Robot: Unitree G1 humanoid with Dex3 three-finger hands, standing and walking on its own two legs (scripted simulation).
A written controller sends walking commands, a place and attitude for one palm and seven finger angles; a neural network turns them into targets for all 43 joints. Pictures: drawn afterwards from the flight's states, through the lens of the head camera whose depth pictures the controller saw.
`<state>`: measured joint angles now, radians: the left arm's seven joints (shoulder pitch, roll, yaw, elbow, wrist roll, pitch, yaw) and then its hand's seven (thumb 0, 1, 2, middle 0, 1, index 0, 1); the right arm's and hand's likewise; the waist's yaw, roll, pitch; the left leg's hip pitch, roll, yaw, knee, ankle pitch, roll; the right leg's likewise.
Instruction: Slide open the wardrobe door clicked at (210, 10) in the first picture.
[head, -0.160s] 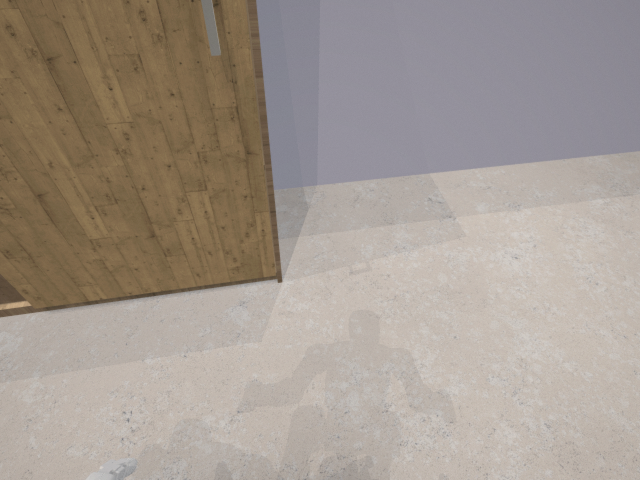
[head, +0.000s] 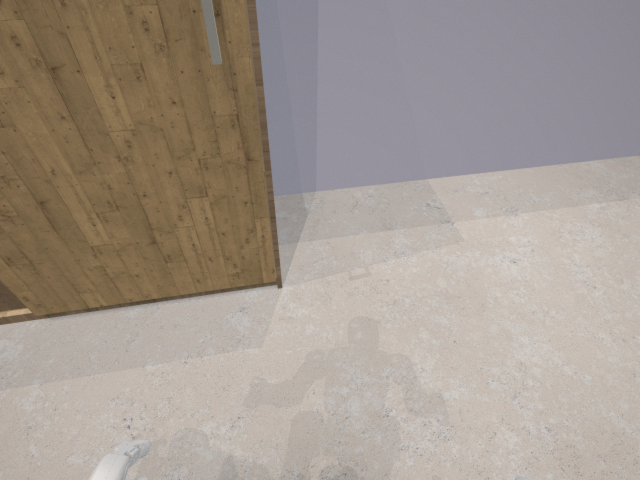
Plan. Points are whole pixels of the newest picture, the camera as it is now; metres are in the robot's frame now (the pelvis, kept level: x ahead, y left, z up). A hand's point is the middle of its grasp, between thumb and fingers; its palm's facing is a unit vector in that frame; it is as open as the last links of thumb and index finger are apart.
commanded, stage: stand and wait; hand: right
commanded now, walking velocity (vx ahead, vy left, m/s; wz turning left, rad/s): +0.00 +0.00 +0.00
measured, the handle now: (208, 6) +0.88 +0.28 +0.23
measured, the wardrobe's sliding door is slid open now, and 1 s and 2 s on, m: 0.00 0.00 0.00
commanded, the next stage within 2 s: look at it before walking up in 0.66 s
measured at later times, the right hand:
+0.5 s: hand out of the picture +0.06 -0.24 -0.15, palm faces -0.02 +0.94 -0.34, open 7.4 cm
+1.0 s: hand out of the picture +0.06 -0.23 -0.15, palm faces -0.02 +0.94 -0.33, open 7.4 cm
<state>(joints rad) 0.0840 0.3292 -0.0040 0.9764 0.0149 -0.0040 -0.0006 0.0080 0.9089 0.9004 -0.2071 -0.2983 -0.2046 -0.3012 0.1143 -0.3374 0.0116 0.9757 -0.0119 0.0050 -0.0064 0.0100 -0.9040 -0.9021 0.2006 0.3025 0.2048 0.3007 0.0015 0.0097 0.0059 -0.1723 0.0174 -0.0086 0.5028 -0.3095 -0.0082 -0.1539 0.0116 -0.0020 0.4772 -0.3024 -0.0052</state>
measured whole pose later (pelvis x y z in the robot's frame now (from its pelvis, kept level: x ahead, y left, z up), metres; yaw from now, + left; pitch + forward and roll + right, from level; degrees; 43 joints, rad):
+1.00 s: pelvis -0.03 +0.01 +0.01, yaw +0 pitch -2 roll +0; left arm 0.12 0.33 0.00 1.11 0.01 -0.01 0.00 0.01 0.91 0.90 -0.21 -0.30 -0.20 -0.30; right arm 0.13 -0.34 0.00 1.08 -0.01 -0.01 0.00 0.01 -0.90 -0.90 0.20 0.30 0.20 0.30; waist 0.00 0.01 0.03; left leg -0.15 -0.01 0.00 0.39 -0.21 0.01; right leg -0.13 -0.02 0.01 0.37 -0.21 0.02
